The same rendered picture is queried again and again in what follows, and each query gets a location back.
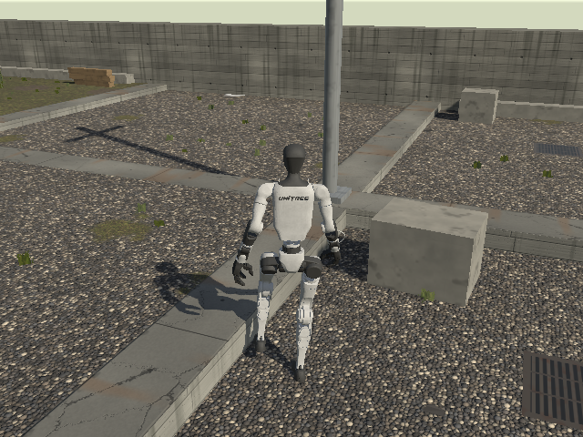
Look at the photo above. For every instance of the robot left foot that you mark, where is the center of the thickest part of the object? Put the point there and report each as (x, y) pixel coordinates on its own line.
(259, 344)

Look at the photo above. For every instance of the robot right forearm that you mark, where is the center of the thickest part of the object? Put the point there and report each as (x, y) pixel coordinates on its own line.
(332, 239)

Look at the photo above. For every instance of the left robot hand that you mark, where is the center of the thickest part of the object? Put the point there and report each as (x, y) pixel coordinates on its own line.
(236, 271)

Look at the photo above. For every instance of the right robot upper arm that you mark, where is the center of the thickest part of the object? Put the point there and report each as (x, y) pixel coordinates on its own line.
(325, 205)

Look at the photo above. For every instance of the right robot hand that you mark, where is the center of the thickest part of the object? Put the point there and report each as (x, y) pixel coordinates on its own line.
(327, 254)

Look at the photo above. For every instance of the right robot thigh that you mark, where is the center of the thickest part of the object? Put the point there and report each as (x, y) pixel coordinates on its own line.
(309, 283)

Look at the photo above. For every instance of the robot left forearm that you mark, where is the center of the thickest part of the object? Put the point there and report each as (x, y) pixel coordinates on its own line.
(246, 244)

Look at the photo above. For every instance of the left robot upper arm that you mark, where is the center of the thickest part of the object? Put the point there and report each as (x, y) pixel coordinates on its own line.
(259, 206)

